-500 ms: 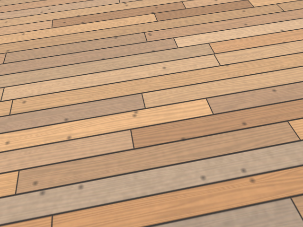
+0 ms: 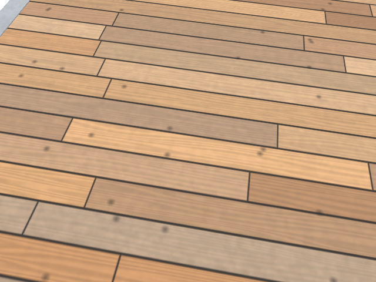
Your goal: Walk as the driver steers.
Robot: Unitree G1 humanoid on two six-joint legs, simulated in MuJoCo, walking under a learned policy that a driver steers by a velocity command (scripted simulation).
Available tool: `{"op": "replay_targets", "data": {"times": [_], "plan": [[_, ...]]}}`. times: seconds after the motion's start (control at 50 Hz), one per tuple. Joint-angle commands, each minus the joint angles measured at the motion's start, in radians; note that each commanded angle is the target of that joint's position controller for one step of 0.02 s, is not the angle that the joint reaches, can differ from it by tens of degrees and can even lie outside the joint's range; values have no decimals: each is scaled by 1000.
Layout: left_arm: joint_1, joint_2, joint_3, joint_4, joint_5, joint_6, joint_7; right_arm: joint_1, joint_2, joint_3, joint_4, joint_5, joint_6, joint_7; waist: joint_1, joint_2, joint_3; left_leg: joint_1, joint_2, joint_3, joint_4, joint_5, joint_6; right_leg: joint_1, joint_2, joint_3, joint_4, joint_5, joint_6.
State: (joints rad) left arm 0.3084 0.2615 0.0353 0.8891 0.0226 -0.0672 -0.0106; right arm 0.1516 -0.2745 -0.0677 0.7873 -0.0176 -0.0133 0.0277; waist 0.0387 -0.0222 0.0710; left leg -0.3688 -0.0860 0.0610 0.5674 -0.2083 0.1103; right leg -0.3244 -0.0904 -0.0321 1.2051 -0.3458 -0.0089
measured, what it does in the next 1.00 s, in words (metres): walks ahead, turning right: right foot, then left foot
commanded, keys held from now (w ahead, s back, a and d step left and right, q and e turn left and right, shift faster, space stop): w+q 0.08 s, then w+e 0.10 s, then e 0.82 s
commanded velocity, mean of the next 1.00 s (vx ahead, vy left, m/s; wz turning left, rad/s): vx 0.20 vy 0.00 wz -0.23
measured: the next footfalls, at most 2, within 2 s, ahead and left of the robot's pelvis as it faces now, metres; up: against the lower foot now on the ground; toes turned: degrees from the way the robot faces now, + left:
right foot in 0.42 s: +0.40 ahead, -0.04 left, +0.00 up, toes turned -1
left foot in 0.96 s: +0.41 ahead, +0.14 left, +0.00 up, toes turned -24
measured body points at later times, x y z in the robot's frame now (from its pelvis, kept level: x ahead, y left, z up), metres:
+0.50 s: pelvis +0.26 +0.01 +0.00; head +0.30 +0.01 +0.44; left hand +0.37 +0.26 -0.13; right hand +0.30 -0.26 -0.14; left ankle +0.11 +0.08 -0.63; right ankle +0.36 -0.04 -0.73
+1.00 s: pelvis +0.34 +0.06 +0.01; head +0.37 +0.07 +0.46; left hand +0.51 +0.31 -0.12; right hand +0.38 -0.24 -0.09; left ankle +0.38 +0.16 -0.73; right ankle +0.36 -0.04 -0.72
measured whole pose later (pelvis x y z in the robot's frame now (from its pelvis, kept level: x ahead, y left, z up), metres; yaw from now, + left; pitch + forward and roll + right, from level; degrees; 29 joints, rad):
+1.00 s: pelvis +0.34 +0.06 +0.01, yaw -19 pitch +1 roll +0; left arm 0.24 0.30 0.09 0.81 0.01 0.05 0.00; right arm 0.17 -0.27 -0.01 0.76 -0.01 0.00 -0.06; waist 0.03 -0.04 0.03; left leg -0.26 -0.05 -0.06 0.48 -0.21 0.03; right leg -0.37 0.18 0.23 0.58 -0.29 -0.03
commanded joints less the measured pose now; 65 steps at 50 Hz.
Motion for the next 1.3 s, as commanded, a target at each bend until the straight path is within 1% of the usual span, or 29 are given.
{"op": "replay_targets", "data": {"times": [0.02,0.06,0.1,0.2,0.24,0.3,0.36,0.4,0.42,0.44,0.46,0.48,0.52,0.54,0.58,0.64,0.72,0.78,0.86,0.94,0.96,0.98,1.0,1.02,1.04,1.06,1.1,1.16,1.3], "plan": [[28,99,17,-76,24,0,-2,93,-127,-31,-19,14,-18,-18,-10,44,-73,237,248,-355,-339,207,143,-240,-52,63,-24,72,4],[28,93,19,-83,34,30,-8,115,-126,-29,-13,21,-39,-14,1,49,-81,208,217,-322,-348,302,155,-232,-42,48,-58,83,27],[-16,83,19,-98,30,43,-13,149,-134,-29,-1,21,-47,-14,-7,50,-60,206,203,-299,-380,284,143,-283,-39,32,-122,148,45],[-172,76,18,-131,14,39,-22,257,-102,-9,50,18,-62,-21,-69,65,-9,324,198,-218,-402,517,46,-390,-30,-1,-326,328,29],[-203,53,7,-136,8,32,-25,266,-91,1,64,14,-65,-29,-77,67,-14,350,185,-146,-362,738,9,-347,4,-30,-416,366,11],[-251,29,-10,-139,0,24,-27,290,-73,17,93,0,-62,-44,-97,80,-14,377,187,-84,-339,850,-21,-261,63,-67,-548,409,-23],[-162,62,-4,-104,3,15,-20,263,-92,20,108,-9,-60,-68,-51,106,-50,443,215,-62,-215,1088,-48,-135,148,-74,-613,326,-66],[51,119,16,-40,5,1,-7,209,-134,6,102,-10,-55,-84,44,117,-121,457,229,-67,44,1139,-67,25,169,-44,-696,300,-102],[170,133,24,-6,13,-11,0,150,-154,0,84,4,-54,-82,119,82,-163,382,186,-35,278,970,-80,173,132,-8,-825,480,-132],[207,218,45,-7,16,-9,7,178,-106,12,38,13,-65,-80,90,-95,-259,124,60,24,645,211,-105,428,-114,239,-680,1065,-232],[153,246,57,-27,-10,4,5,308,-48,19,35,33,-56,-71,-10,-203,-411,-141,-78,-64,916,-407,-137,623,-323,593,-695,1444,-436],[73,208,60,-56,-48,15,-1,281,-94,20,54,-10,-43,-65,-11,-22,-385,-156,10,-157,916,-289,-116,508,-275,530,-762,1222,-432],[-59,99,34,-91,-33,42,9,165,-102,16,26,-19,-33,-54,-44,71,-142,-187,73,-137,805,-220,-119,221,-170,400,-875,817,-360],[-61,89,30,-88,-29,48,14,141,-96,17,11,-24,-14,-51,-54,69,-97,-165,94,-135,730,-210,-126,131,-125,360,-907,734,-328],[-44,115,38,-78,-14,53,10,166,-62,26,11,-25,23,-52,-68,23,-98,-88,87,-109,643,-182,-142,28,-68,312,-925,675,-293],[-39,158,54,-86,-8,56,7,149,-53,29,-3,-17,39,-58,-64,-19,-133,-92,88,-100,524,-151,-159,18,-31,308,-918,578,-261],[-23,171,67,-99,-9,79,13,47,-73,23,-36,-11,53,-66,-19,-73,-136,-150,95,-117,405,-114,-173,63,-10,392,-939,238,-211],[-13,175,76,-106,-5,94,16,-8,-75,23,-57,-4,51,-70,6,-93,-117,-165,87,-133,319,-129,-173,98,-10,463,-941,104,-201],[-22,180,84,-116,4,103,13,-10,-79,27,-71,14,31,-78,9,-113,-123,-93,47,-141,196,-187,-148,133,-18,530,-894,239,-200],[-87,173,85,-131,-11,111,9,112,-83,29,-54,22,3,-87,-64,-111,-128,142,23,-135,-148,-106,-104,79,25,563,-826,320,-134],[-89,145,77,-142,-21,110,11,134,-124,18,-51,11,-5,-94,-67,-48,-124,242,108,-208,-292,-74,-84,-2,83,517,-763,175,-79],[-35,63,58,-158,-33,105,12,82,-223,0,-78,-8,-1,-100,-14,188,-131,314,371,-479,-384,-90,0,-135,221,320,-553,-96,-12],[-32,142,78,-150,-7,104,22,13,-249,-7,-100,-17,9,-92,-10,216,-76,210,486,-580,-362,128,102,-231,281,162,-351,-241,7],[-38,185,90,-140,11,104,21,35,-183,6,-100,-12,12,-85,-8,130,-83,189,469,-505,-317,281,132,-194,212,165,-209,-217,15],[-22,178,92,-123,12,108,13,19,-130,20,-101,-6,10,-79,9,96,-83,193,396,-402,-313,204,99,-195,190,161,-160,-144,14],[-15,165,89,-112,12,116,4,3,-113,25,-108,-10,10,-75,10,121,-74,216,325,-326,-330,53,55,-220,178,153,-125,-72,16],[-32,158,82,-113,14,124,-26,35,-118,23,-107,-11,7,-74,-23,200,-54,278,284,-286,-372,-119,37,-301,160,127,-74,-16,31],[-122,136,71,-138,13,116,-48,147,-135,9,-68,-8,-14,-65,-80,150,-26,372,309,-284,-405,-137,47,-374,139,129,-122,36,50],[-202,92,50,-137,17,86,-47,249,-128,-5,18,-6,-65,-40,-102,146,3,435,332,-233,-440,-88,68,-367,122,132,-351,93,31]]}}
Keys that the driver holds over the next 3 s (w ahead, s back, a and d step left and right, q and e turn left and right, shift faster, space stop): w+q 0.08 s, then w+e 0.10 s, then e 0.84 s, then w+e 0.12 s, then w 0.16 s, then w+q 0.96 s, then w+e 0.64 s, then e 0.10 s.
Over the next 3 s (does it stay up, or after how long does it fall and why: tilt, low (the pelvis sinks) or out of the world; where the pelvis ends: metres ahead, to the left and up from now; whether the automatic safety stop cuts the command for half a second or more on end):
stays up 1.19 -0.16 0.01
